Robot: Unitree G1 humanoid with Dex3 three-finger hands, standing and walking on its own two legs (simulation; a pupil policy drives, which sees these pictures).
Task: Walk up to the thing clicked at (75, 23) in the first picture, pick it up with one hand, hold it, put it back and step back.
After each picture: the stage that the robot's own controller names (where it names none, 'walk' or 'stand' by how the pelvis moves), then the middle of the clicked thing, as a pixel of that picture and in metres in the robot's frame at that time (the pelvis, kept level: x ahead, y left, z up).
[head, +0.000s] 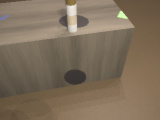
stand; (71, 14) +1.00 +0.13 -0.05
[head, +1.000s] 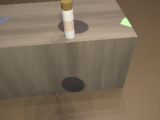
rise first; (68, 20) +0.91 +0.18 -0.03
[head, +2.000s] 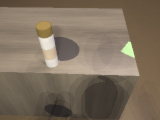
walk; (48, 46) +0.60 +0.25 -0.04
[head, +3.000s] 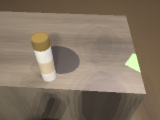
stand; (45, 59) +0.52 +0.21 -0.02
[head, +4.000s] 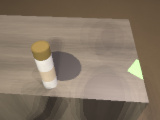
stand; (46, 67) +0.48 +0.20 -0.04
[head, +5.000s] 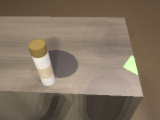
stand; (43, 64) +0.51 +0.23 -0.05
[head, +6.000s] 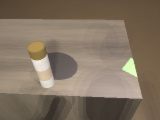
stand; (42, 66) +0.50 +0.23 -0.05
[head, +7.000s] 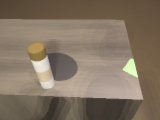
stand; (42, 67) +0.50 +0.23 -0.05
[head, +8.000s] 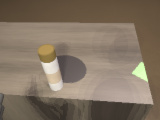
rise first; (51, 69) +0.49 +0.21 -0.05
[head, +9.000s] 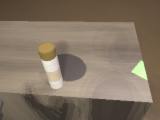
go down; (52, 67) +0.50 +0.21 -0.05
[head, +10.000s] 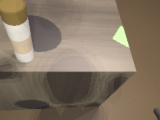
go down; (19, 35) +0.52 +0.20 +0.02
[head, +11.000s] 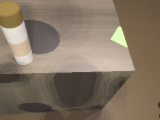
approach; (17, 37) +0.52 +0.20 +0.03
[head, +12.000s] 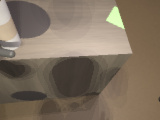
close in; out of the picture +0.55 +0.21 +0.07
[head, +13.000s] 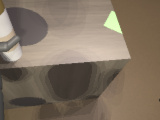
lift; (0, 30) +0.51 +0.20 +0.06
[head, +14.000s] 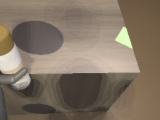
lift; (10, 62) +0.41 +0.23 +0.04
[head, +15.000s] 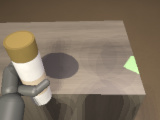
lift; (32, 73) +0.32 +0.17 +0.15
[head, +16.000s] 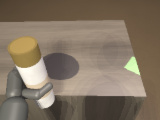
hold; (35, 77) +0.32 +0.17 +0.13
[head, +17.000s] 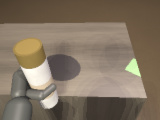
hold; (40, 78) +0.32 +0.16 +0.13
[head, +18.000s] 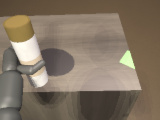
crouch; (29, 55) +0.41 +0.19 +0.13
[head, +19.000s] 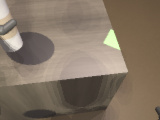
lower; out of the picture +0.53 +0.21 +0.15
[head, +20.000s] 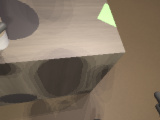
lower; out of the picture +0.55 +0.21 +0.07
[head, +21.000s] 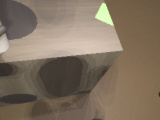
lower; out of the picture +0.54 +0.21 +0.07
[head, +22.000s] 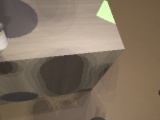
lower; out of the picture +0.55 +0.21 +0.07
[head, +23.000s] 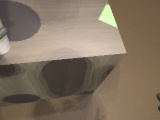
lower; out of the picture +0.53 +0.21 +0.07
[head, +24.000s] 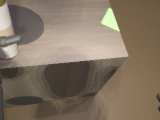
open; out of the picture +0.53 +0.19 +0.06
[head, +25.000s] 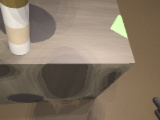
sink last; (16, 22) +0.52 +0.18 +0.05
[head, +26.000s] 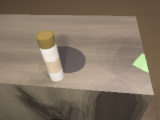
stand; (51, 58) +0.52 +0.20 +0.00
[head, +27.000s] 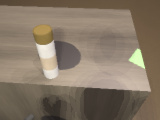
stand; (47, 54) +0.51 +0.19 +0.01
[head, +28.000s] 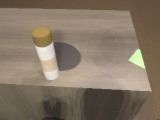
stand; (47, 56) +0.51 +0.19 +0.01
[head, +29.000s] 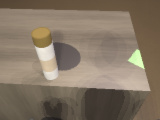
stand; (46, 56) +0.51 +0.20 +0.01
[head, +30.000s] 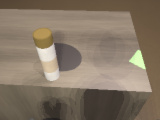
stand; (48, 57) +0.51 +0.19 +0.01
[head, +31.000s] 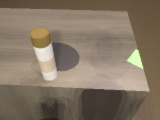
stand; (45, 56) +0.51 +0.19 +0.01
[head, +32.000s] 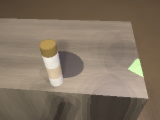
stand; (52, 64) +0.52 +0.19 -0.04
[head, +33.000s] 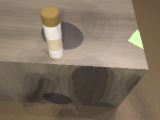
walk; (53, 35) +0.58 +0.15 -0.03
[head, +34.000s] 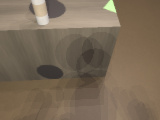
walk; (38, 2) +0.81 +0.30 -0.02
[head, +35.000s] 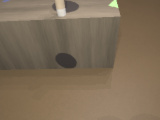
stand; out of the picture +1.13 +0.27 -0.03
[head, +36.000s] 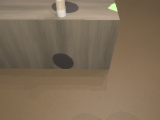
stand; out of the picture +1.13 +0.24 -0.05
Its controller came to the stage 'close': yes
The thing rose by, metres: 0.20
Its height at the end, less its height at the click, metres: +0.00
